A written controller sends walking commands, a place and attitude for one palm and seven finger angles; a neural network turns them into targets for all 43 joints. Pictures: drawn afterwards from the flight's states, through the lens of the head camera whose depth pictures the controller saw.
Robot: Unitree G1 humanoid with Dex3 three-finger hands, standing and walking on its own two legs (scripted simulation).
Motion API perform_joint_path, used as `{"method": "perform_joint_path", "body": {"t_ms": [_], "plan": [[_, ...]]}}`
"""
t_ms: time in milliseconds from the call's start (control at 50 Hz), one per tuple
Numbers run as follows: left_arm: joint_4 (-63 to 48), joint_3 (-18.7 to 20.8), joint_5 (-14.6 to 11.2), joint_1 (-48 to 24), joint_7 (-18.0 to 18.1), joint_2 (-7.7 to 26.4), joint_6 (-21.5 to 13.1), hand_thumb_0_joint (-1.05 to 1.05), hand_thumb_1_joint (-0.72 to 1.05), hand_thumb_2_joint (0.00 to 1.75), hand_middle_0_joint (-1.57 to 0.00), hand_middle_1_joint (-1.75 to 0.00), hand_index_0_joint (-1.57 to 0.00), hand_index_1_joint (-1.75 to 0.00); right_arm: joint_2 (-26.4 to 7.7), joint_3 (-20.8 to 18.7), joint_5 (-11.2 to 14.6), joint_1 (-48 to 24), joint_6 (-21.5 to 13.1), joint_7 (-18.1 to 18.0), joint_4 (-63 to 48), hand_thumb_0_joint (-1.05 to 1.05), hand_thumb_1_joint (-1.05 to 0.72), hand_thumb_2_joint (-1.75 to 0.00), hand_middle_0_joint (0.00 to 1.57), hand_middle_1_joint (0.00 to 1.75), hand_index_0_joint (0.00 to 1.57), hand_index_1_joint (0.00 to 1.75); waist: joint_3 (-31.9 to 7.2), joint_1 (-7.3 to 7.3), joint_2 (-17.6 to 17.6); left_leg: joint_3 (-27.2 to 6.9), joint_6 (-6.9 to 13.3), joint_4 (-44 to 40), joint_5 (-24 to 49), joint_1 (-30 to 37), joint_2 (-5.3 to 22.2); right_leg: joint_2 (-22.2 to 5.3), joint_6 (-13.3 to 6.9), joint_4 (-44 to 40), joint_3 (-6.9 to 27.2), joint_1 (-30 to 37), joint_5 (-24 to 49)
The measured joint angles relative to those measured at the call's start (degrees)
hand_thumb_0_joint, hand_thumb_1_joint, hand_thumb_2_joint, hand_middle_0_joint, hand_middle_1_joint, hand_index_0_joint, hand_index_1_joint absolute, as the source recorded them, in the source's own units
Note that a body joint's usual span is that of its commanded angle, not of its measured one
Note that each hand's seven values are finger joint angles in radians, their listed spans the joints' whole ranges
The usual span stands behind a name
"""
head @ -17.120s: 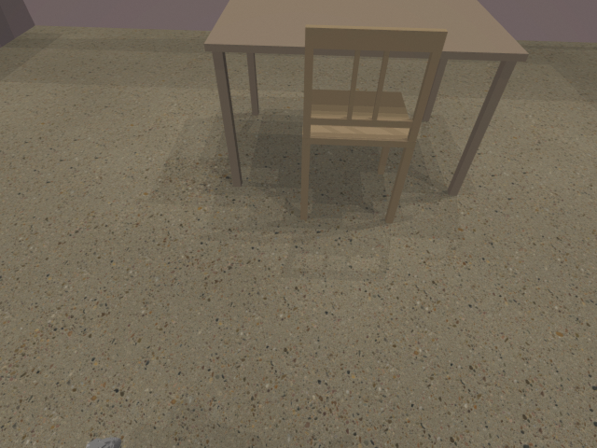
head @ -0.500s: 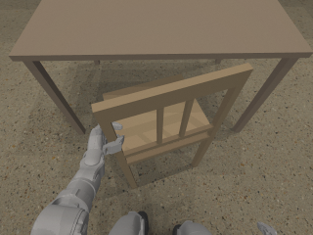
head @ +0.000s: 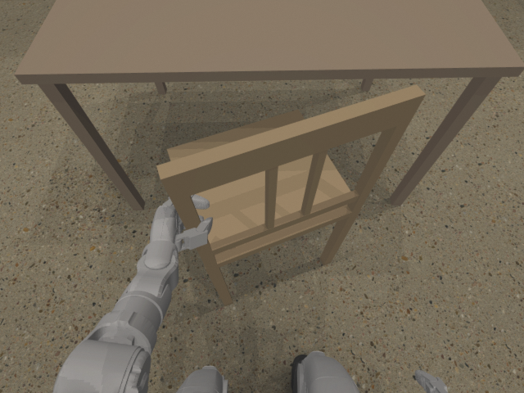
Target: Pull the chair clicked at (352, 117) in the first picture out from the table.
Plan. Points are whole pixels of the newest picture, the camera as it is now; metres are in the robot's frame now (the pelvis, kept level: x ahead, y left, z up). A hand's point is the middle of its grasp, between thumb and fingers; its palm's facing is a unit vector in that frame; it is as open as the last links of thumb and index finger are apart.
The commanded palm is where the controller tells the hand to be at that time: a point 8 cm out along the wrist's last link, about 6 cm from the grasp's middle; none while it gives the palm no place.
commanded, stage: step backward, pulling the chair out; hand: left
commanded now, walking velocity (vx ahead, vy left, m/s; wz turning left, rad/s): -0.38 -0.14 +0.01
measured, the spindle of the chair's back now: (270, 198) +0.45 -0.02 -0.09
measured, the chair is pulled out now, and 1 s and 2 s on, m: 0.13 0.21 0.35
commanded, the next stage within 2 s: none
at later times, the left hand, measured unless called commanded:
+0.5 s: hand (200, 257) +0.32 +0.10 -0.06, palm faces -0.09 -0.98 -0.17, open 5.8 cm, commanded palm +0.32 +0.16 -0.06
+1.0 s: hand (201, 290) +0.27 +0.10 -0.06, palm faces -0.10 -0.98 -0.18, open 5.7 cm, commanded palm +0.27 +0.15 -0.06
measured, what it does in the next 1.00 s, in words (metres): walks backwards: left foot, then right foot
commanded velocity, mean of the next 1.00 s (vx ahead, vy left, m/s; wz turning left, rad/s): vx -0.38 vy -0.06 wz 0.03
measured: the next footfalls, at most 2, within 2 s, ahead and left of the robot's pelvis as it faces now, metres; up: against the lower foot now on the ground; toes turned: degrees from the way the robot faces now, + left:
left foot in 0.02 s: +0.02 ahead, +0.15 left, +0.00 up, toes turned -1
right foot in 0.60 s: -0.01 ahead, -0.13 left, +0.00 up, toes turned -3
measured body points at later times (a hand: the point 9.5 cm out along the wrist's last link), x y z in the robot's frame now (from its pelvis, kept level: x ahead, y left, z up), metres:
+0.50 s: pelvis -0.05 +0.01 +0.00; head +0.04 +0.01 +0.44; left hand +0.33 +0.15 -0.05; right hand +0.02 -0.25 -0.13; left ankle -0.02 +0.15 -0.72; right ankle +0.07 -0.12 -0.72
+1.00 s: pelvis -0.10 +0.00 +0.00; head +0.00 -0.01 +0.44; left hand +0.27 +0.15 -0.04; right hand -0.01 -0.26 -0.13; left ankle -0.04 +0.14 -0.72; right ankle -0.05 -0.13 -0.72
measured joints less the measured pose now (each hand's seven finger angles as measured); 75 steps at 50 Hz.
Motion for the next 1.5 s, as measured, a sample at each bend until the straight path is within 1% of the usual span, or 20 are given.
{"method": "perform_joint_path", "body": {"t_ms": [40, 200, 320, 400, 440, 480, 540, 640, 700, 780, 820, 940, 1000, 1080, 1160, 1220, 1280, 1340, 1440, 1500], "plan": [[-0.75, -1.48, 0.29, -1.32, -0.35, -0.26, 0.77, 0.02, 0.59, 0.67, -0.21, -1.2, -0.5, -1.45, -0.61, -1.02, -0.12, -0.52, 0.43, -0.32, -0.19, 0.01, -0.9, -0.9, 0.2, 0.3, 0.2, 0.3, 0.49, -0.03, -0.09, 0.46, -1.38, -3.4, 3.7, 0.92, 0.35, -0.88, 0.85, 0.03, -0.23, -0.87, 0.52], [-3.75, -2.58, 1.91, -1.03, -1.75, 1.83, 0.48, -0.01, 0.59, 0.66, -0.21, -1.21, -0.5, -1.45, 2.71, -1.61, -1.18, -1.37, 2.58, 1.45, -5.12, 0.01, -0.9, -0.9, 0.2, 0.3, 0.2, 0.3, 2.09, 1.57, -1.51, 2.74, -1.17, -1.0, 2.5, -0.88, 1.47, 0.59, 0.93, -1.65, 2.02, -1.89, 3.42], [-3.59, -1.2, 1.63, 0.7, -1.71, 2.21, -0.7, -0.02, 0.58, 0.67, -0.23, -1.21, -0.5, -1.45, 4.88, -0.56, -0.55, -1.4, 3.26, 1.82, -5.22, 0.01, -0.9, -0.9, 0.2, 0.3, 0.21, 0.3, 1.12, 0.72, -0.22, 1.78, -1.92, 1.66, 1.48, -3.0, 2.65, 1.71, -0.29, -0.13, 1.13, -3.39, 3.42], [-2.0, -0.74, 1.8, 0.19, -0.73, 0.59, -1.4, -0.02, 0.58, 0.68, -0.22, -1.21, -0.5, -1.45, 3.2, -0.67, -0.4, -1.76, 2.86, 1.32, -3.34, 0.01, -0.9, -0.9, 0.2, 0.3, 0.21, 0.3, 0.95, -0.45, 0.71, 1.21, -0.43, 5.56, -6.45, -3.67, 0.6, 0.8, -0.04, -1.52, 0.48, -3.29, 4.66], [-1.57, -1.26, 1.95, -0.41, -0.42, 0.04, -1.04, -0.02, 0.58, 0.67, -0.21, -1.21, -0.5, -1.45, 2.24, -0.61, -0.38, -1.6, 2.64, 0.95, -2.46, 0.01, -0.9, -0.9, 0.2, 0.3, 0.21, 0.3, 0.88, -0.64, 0.41, 1.62, -0.05, 2.31, -3.42, -1.99, -0.23, 0.18, 0.37, -2.3, 0.41, -3.2, 5.49], [-1.52, -2.28, 1.82, -0.65, -0.45, 0.08, -0.59, -0.02, 0.59, 0.67, -0.19, -1.22, -0.5, -1.45, 1.8, -0.58, -0.44, -0.9, 2.83, 0.56, -2.53, 0.01, -0.9, -0.9, 0.2, 0.3, 0.21, 0.3, 0.81, -0.06, -0.55, 2.38, 0.43, -0.2, 3.97, -1.38, -0.5, -0.17, 0.86, -2.58, 0.96, -3.29, 5.45], [-1.94, -3.29, 1.62, 0.08, -1.1, 0.04, -0.43, -0.01, 0.6, 0.67, -0.18, -1.21, -0.5, -1.45, 1.78, -1.14, -0.76, 0.91, 3.25, 0.39, -3.68, 0.01, -0.9, -0.9, 0.2, 0.3, 0.2, 0.3, 0.45, 0.81, -0.11, 2.44, 0.41, -0.45, 2.88, -1.45, 0.36, 1.08, 0.77, 2.34, 1.94, -3.54, -2.71], [-1.14, -3.35, 2.08, -0.46, -1.89, 0.67, -1.34, -0.02, 0.59, 0.68, -0.19, -1.21, -0.5, -1.45, 2.98, -1.13, -0.96, 1.54, 2.67, 1.36, -2.47, 0.01, -0.9, -0.9, 0.2, 0.3, 0.2, 0.3, 0.93, 2.17, 0.82, 1.03, -1.05, -0.24, 2.83, -2.15, 2.35, 3.48, 0.72, -2.51, 2.3, 2.35, -0.27], [-0.47, -2.28, 1.69, -1.57, -1.64, 1.42, -1.45, -0.02, 0.58, 0.69, -0.19, -1.2, -0.5, -1.45, 3.15, -1.13, -0.47, -0.01, 2.62, 1.25, -2.33, 0.01, -0.9, -0.9, 0.2, 0.3, 0.2, 0.3, 1.84, 1.18, 0.99, 0.93, -1.49, -1.17, 4.58, -2.77, 2.73, 3.77, 0.17, -3.4, 1.83, 1.86, 1.34], [0.05, -1.51, 1.2, -2.53, -1.07, 0.89, -0.39, -0.01, 0.58, 0.68, -0.19, -1.19, -0.5, -1.45, 1.32, -1.46, -0.11, -1.43, 2.94, 0.33, -2.59, 0.01, -0.9, -0.9, 0.2, 0.3, 0.21, 0.3, 1.64, -0.86, 1.51, 0.55, -0.79, 1.32, -0.88, -3.23, 1.24, 2.65, 0.5, -2.74, 1.29, 0.5, 1.9], [-0.62, -1.88, 1.33, -2.79, -0.92, 0.7, 0.47, -0.01, 0.59, 0.68, -0.18, -1.18, -0.5, -1.45, 0.59, -1.41, -0.2, -2.07, 3.16, -0.17, -2.73, 0.01, -0.9, -0.9, 0.2, 0.3, 0.2, 0.3, 2.14, -1.17, 0.88, 1.17, -0.24, -1.09, 5.34, -2.57, 0.67, 1.83, 1.01, -2.7, 1.61, 0.42, 2.38], [-3.16, -4.1, 1.96, -0.62, -1.73, 1.03, 0.8, -0.02, 0.6, 0.67, -0.16, -1.19, -0.5, -1.45, 1.86, -1.57, -1.01, -0.61, 3.85, 0.46, -5.38, 0.01, -0.9, -0.9, 0.2, 0.3, 0.2, 0.3, 1.24, 0.93, -0.58, 2.91, 0.29, -2.37, 5.76, -2.79, 0.69, 2.05, 0.5, 1.89, 3.49, 0.29, -5.18], [-3.11, -3.75, 2.04, -0.1, -2.03, 1.17, -0.35, -0.03, 0.6, 0.67, -0.17, -1.19, -0.5, -1.44, 3.11, -1.05, -1.18, -0.71, 3.2, 1.66, -4.98, 0.01, -0.9, -0.9, 0.2, 0.3, 0.2, 0.3, 2.03, 2.15, 0.51, 2.5, -0.54, -1.96, 6.09, -2.92, 2.32, 3.57, 0.34, -1.26, 3.04, 2.72, -0.25], [-1.61, -2.55, 1.61, -0.21, -1.98, 1.31, -1.45, -0.03, 0.59, 0.68, -0.18, -1.18, -0.5, -1.44, 4.25, -0.5, -0.55, -1.34, 2.92, 1.92, -4.03, 0.01, -0.9, -0.9, 0.2, 0.3, 0.2, 0.3, 2.64, 1.94, 2.08, 1.33, -1.41, -2.12, 7.13, -3.45, 3.76, 5.05, -0.76, -2.15, 1.86, 2.78, 0.34], [0.37, -1.52, 1.18, -0.74, -1.2, 0.4, -1.66, -0.03, 0.59, 0.68, -0.17, -1.17, -0.5, -1.43, 3.13, -0.71, -0.17, -1.91, 2.3, 1.07, -2.39, 0.01, -0.9, -0.9, 0.2, 0.3, 0.21, 0.3, 2.02, 0.6, 1.85, 0.24, -0.69, 6.74, -4.14, -5.26, 0.65, 3.5, -1.03, -2.31, 1.77, 1.72, 1.15], [0.92, -1.54, 1.16, -1.59, -0.93, -0.81, -0.51, -0.02, 0.6, 0.68, -0.15, -1.16, -0.49, -1.43, 1.36, -0.69, -0.16, -1.7, 1.93, 0.56, -1.43, 0.01, -0.9, -0.9, 0.2, 0.3, 0.21, 0.3, 1.34, -0.05, 1.25, 0.5, -0.62, 6.8, -6.18, -2.78, -0.92, 1.73, -0.42, -2.88, 1.65, 0.9, 2.18], [0.47, -3.31, 1.35, -2.52, -1.01, -1.43, 1.07, -0.01, 0.6, 0.68, -0.13, -1.17, -0.48, -1.43, -0.32, -0.93, -0.07, -0.8, 1.96, -0.07, -1.47, 0.01, -0.9, -0.9, 0.2, 0.3, 0.2, 0.3, 0.28, -0.54, 1.25, 1.35, -0.05, -3.12, 1.38, 2.4, 0.15, 0.71, 0.53, -2.68, 0.79, -0.57, 2.82], [-0.8, -5.17, 1.41, -3.09, -1.54, -0.59, 2.01, -0.01, 0.6, 0.69, -0.12, -1.17, -0.47, -1.42, 0.1, -1.57, -0.42, -0.3, 2.83, -0.32, -2.8, 0.01, -0.9, -0.9, 0.2, 0.3, 0.2, 0.3, 1.11, 0.93, -0.87, 2.96, 0.03, -4.1, 2.79, 2.47, -0.68, 0.0, 1.04, -1.21, 2.35, -1.24, 2.45], [-1.72, -4.79, 1.96, -1.77, -2.29, 0.22, 0.68, -0.02, 0.6, 0.7, -0.13, -1.17, -0.46, -1.41, 1.89, -1.45, -1.19, 0.53, 2.7, 1.44, -3.97, 0.01, -0.9, -0.9, 0.2, 0.3, 0.2, 0.3, 1.51, 2.35, 0.48, 3.28, -0.71, -3.03, 2.26, 1.33, 1.58, 2.63, 0.55, -1.89, 2.92, 2.79, -2.07], [-1.29, -3.39, 1.88, -2.08, -1.98, 0.82, -0.2, -0.02, 0.6, 0.7, -0.14, -1.17, -0.46, -1.41, 2.95, -0.92, -0.61, -0.8, 2.8, 1.88, -3.94, 0.01, -0.9, -0.9, 0.2, 0.3, 0.2, 0.3, 3.24, 1.14, 1.66, 2.96, -1.38, -1.62, 4.4, 0.25, 2.99, 3.87, -0.54, -4.46, 1.98, 3.75, 1.47]]}}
